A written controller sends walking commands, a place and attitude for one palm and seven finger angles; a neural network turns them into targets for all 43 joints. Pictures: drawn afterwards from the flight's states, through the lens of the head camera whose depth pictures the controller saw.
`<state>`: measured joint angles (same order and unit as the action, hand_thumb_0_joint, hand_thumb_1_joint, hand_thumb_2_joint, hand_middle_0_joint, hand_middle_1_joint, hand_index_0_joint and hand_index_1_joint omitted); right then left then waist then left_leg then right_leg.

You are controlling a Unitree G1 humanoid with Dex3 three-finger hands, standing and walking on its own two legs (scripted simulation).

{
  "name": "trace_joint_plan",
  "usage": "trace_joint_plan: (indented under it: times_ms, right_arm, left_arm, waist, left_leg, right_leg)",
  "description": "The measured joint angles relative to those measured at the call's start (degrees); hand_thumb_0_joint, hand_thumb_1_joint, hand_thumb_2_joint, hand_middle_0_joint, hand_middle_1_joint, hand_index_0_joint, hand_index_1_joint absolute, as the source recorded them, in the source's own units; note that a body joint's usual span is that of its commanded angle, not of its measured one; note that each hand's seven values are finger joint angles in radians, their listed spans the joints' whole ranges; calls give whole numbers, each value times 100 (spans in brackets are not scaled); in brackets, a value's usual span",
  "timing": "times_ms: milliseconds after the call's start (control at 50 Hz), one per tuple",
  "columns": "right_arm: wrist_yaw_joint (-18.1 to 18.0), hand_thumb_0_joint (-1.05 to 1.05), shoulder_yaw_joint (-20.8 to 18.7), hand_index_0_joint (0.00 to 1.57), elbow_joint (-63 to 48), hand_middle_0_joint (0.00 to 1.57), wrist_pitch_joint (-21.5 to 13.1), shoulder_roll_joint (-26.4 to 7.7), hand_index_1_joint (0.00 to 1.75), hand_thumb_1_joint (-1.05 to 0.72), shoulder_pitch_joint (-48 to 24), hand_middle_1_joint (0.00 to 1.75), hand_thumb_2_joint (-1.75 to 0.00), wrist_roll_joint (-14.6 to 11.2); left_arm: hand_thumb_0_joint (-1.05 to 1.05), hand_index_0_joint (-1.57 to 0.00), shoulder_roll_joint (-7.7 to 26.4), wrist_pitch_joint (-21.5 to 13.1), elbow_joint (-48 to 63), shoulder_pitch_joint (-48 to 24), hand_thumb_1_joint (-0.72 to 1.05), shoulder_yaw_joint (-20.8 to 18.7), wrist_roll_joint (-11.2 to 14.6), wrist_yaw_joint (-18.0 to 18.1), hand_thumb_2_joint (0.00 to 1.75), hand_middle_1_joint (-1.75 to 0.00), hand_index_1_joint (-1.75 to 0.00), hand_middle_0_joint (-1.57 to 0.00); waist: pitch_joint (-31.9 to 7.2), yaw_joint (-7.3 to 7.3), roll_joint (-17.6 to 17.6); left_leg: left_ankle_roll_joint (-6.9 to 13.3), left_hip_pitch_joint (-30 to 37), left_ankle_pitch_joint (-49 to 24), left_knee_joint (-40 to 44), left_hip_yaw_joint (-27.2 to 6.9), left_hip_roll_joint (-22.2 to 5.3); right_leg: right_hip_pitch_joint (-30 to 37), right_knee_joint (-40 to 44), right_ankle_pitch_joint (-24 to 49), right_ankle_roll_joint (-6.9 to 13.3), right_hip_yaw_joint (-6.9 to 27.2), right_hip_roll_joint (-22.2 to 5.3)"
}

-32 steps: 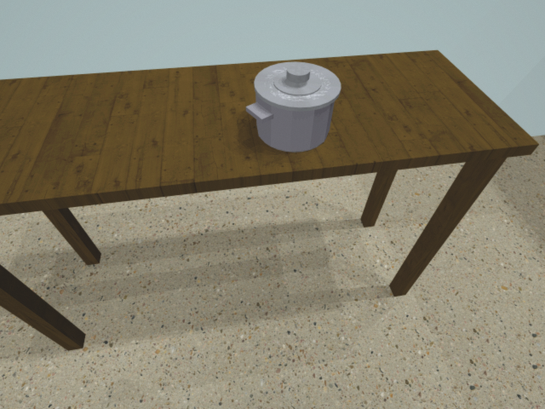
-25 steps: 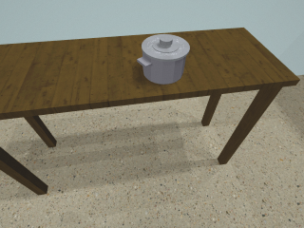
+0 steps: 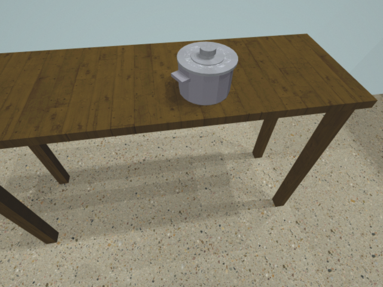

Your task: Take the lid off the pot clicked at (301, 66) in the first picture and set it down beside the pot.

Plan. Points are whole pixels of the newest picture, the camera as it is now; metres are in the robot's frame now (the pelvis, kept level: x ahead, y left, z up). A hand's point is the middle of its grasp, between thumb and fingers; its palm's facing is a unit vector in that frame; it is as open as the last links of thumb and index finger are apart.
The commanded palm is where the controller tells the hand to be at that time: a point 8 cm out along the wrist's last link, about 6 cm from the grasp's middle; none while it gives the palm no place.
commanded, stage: walk to a spot facing it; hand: left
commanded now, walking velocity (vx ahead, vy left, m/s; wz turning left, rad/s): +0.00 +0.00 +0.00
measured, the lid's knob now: (208, 49) +0.67 +0.00 +0.15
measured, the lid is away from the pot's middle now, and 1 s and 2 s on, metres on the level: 0.00 0.00 0.00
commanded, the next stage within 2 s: turn to face it in 0.38 s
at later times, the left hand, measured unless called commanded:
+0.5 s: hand out of the picture +0.04 +0.17 -0.17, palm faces -0.03 -0.96 -0.27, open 7.4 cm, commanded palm none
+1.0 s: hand out of the picture +0.12 +0.18 -0.15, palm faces +0.03 -0.97 -0.26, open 7.4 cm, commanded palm none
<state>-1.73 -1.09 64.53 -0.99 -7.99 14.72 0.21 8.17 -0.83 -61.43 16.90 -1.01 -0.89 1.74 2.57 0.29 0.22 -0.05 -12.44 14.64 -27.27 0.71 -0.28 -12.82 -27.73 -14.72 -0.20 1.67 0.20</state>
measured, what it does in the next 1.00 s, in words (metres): steps on the spot: left foot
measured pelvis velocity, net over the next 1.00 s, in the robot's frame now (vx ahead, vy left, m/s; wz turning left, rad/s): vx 0.01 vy -0.02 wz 0.00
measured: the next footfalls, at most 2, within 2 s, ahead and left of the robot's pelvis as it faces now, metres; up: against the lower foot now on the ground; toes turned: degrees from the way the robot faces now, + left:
left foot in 0.76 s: +0.07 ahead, +0.10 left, +0.00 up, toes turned -8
right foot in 1.10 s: +0.04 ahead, -0.16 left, +0.00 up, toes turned +5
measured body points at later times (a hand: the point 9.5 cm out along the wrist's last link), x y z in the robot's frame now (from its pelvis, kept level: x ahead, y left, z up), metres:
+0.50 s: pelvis +0.00 -0.03 -0.01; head +0.05 -0.05 +0.43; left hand +0.04 +0.22 -0.15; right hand +0.03 -0.28 -0.18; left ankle -0.02 +0.12 -0.71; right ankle +0.00 -0.12 -0.74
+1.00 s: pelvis +0.01 -0.02 +0.00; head +0.06 -0.02 +0.45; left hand +0.12 +0.23 -0.13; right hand +0.04 -0.25 -0.15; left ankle +0.03 +0.10 -0.74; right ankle -0.01 -0.15 -0.70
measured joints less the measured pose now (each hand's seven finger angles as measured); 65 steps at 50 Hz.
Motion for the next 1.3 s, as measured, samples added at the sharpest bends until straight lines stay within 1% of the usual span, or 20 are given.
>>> trace_joint_plan:
  times_ms: [120, 200, 400, 440, 500, 560, 640, 680, 740, 780, 840, 900, 940, 1020, 1080, 1100, 1140, 1200, 1240, 1300]
  right_arm:
    - [-11, 0, 5, 20, 6, 20, -11, -1, 30, -91, 7, 30, -89, 4]
    - [-23, 1, -21, 20, -34, 20, 23, -10, 30, -91, -17, 30, -89, 14]
    - [-6, 0, -229, 20, -605, 20, 150, -120, 30, -91, -128, 30, -89, 53]
    - [3, 0, -274, 20, -685, 20, 211, -212, 30, -91, -180, 30, -89, 47]
    - [-25, 1, -311, 20, -800, 20, 308, -354, 30, -91, -414, 30, -89, 39]
    - [-45, 1, -306, 20, -955, 20, 227, -461, 30, -91, -663, 30, -89, 27]
    - [-29, 1, -258, 20, -1042, 20, 122, -493, 30, -91, -789, 29, -89, -22]
    - [-9, 0, -222, 20, -1021, 20, 85, -473, 30, -91, -759, 29, -89, -47]
    - [30, 0, -155, 20, -965, 20, 47, -430, 30, -91, -594, 29, -89, -54]
    - [65, 0, -129, 20, -899, 20, 58, -378, 30, -91, -475, 30, -89, -16]
    - [99, 0, -65, 20, -874, 20, 133, -243, 30, -91, -320, 30, -89, 68]
    - [90, 0, -10, 20, -866, 20, 171, -135, 30, -90, -167, 30, -89, 89]
    - [88, 0, 2, 20, -864, 20, 199, -98, 30, -90, -94, 30, -89, 94]
    - [87, 0, -29, 20, -910, 21, 247, -130, 30, -90, -12, 30, -89, 116]
    - [89, 0, -87, 20, -959, 21, 283, -206, 30, -90, 69, 30, -89, 72]
    - [95, 0, -113, 20, -968, 21, 306, -235, 30, -90, 71, 30, -89, 46]
    - [98, 1, -201, 20, -941, 21, 367, -383, 30, -90, -22, 30, -89, 51]
    - [110, 1, -300, 20, -915, 21, 404, -558, 30, -90, -138, 30, -89, 51]
    - [119, 1, -327, 20, -923, 20, 399, -613, 30, -91, -204, 30, -89, 34]
    - [135, 1, -325, 20, -941, 20, 390, -634, 30, -91, -326, 30, -89, -1]
  left_arm:
    - [0, -20, 7, 4, -11, -25, 91, -13, -3, 0, 90, -30, -30, -20]
    - [0, -20, 7, 42, 44, -9, 90, -54, -1, -26, 90, -30, -30, -20]
    - [0, -20, 186, 245, 463, -12, 90, -314, -19, -175, 90, -30, -30, -20]
    - [0, -20, 193, 209, 574, -21, 90, -340, -31, -178, 90, -30, -30, -20]
    - [0, -20, 164, 138, 758, -24, 90, -349, -12, -121, 90, -30, -30, -20]
    - [0, -20, 119, 137, 826, -7, 90, -320, -31, -69, 89, -30, -30, -20]
    - [0, -20, 108, 116, 796, -8, 90, -232, -66, -36, 89, -30, -30, -20]
    - [0, -20, 134, 104, 778, -60, 90, -189, -60, -38, 89, -30, -30, -20]
    - [0, -20, 184, 120, 815, -190, 90, -168, -22, -39, 89, -30, -30, -21]
    - [0, -20, 240, 150, 868, -325, 90, -177, -8, -53, 89, -30, -30, -21]
    - [0, -20, 344, 200, 902, -548, 90, -187, -8, -47, 89, -30, -30, -21]
    - [0, -20, 431, 222, 970, -710, 90, -221, 15, -61, 89, -30, -30, -20]
    - [0, -20, 475, 238, 1034, -768, 90, -247, 36, -66, 89, -30, -30, -20]
    - [0, -20, 518, 255, 1141, -842, 90, -274, 71, -67, 90, -30, -30, -20]
    - [0, -20, 558, 176, 1236, -807, 90, -267, 76, -64, 90, -30, -30, -20]
    - [0, -20, 577, 130, 1267, -776, 90, -278, 51, -49, 90, -30, -30, -20]
    - [0, -20, 484, 111, 1252, -757, 90, -273, 9, -31, 90, -30, -30, -20]
    - [0, -20, 357, 121, 1224, -591, 90, -259, -14, -9, 89, -30, -30, -20]
    - [0, -20, 315, 139, 1173, -469, 90, -242, -42, -7, 89, -30, -30, -20]
    - [0, -20, 298, 160, 1094, -299, 90, -203, -69, -37, 89, -30, -30, -20]
  waist:
    - [-9, -3, -7]
    - [9, -49, -14]
    - [200, -86, -25]
    - [223, -109, -147]
    - [282, -197, -168]
    - [317, -191, -144]
    - [199, -111, -65]
    - [129, -61, -18]
    - [34, 16, 37]
    - [-3, 36, 131]
    - [16, 30, 263]
    - [49, 52, 242]
    - [67, 67, 189]
    - [130, 150, -11]
    - [125, 168, -108]
    - [123, 132, -91]
    - [245, 139, -252]
    - [331, 127, -272]
    - [355, 107, -171]
    - [359, 40, 16]
  left_leg:
    - [-2, 25, -10, 36, -2, 3]
    - [-11, 10, 22, -5, 84, -31]
    - [-130, -294, 423, -660, 496, -255]
    - [-139, -427, 580, -975, 457, -371]
    - [-151, -949, 1314, -2343, 34, -160]
    - [-142, -1241, 1321, -2995, -148, -11]
    - [-94, -1056, 1104, -2337, -227, 88]
    - [-73, -797, 851, -1630, -246, 107]
    - [-45, -315, 109, -420, -245, 93]
    - [47, -240, -7, -208, -345, 169]
    - [101, -280, 12, -208, -457, 311]
    - [96, -242, -170, 40, -612, 355]
    - [71, -236, -265, 170, -700, 357]
    - [-25, -319, -351, 228, -902, 332]
    - [-151, -538, -217, -107, -1049, 370]
    - [-139, -693, 1, -415, -987, 380]
    - [-126, -1073, 879, -1521, -825, 311]
    - [-154, -1491, 1298, -2921, -452, 227]
    - [-198, -1495, 1345, -3074, -217, 158]
    - [-221, -1259, 1280, -2551, -10, 113]
  right_leg:
    - [19, 21, 1, 2, -2, -3]
    - [-53, -56, -12, 14, 83, 32]
    - [-692, -1044, -400, 143, 475, 292]
    - [-742, -1143, -446, 238, 449, 415]
    - [-757, -1021, -351, 286, 550, 503]
    - [-610, -620, -97, 322, 715, 547]
    - [-323, -139, 116, 284, 815, 505]
    - [-181, 16, 149, 252, 765, 467]
    - [-109, -69, 16, 184, 554, 432]
    - [-221, -390, -211, 133, 389, 351]
    - [-654, -1596, -1040, 16, 136, 204]
    - [-1038, -2573, -1143, -68, 18, 107]
    - [-1132, -2693, -1125, -121, -17, 27]
    - [-936, -1911, -1139, -152, 12, -47]
    - [-406, -553, -423, -143, 57, -65]
    - [-339, -333, -239, -51, 94, -93]
    - [-340, -489, -280, 55, -37, -40]
    - [-179, -413, -304, 98, -145, -102]
    - [-78, -352, -290, 102, -174, -188]
    - [-3, -323, -298, 81, -215, -303]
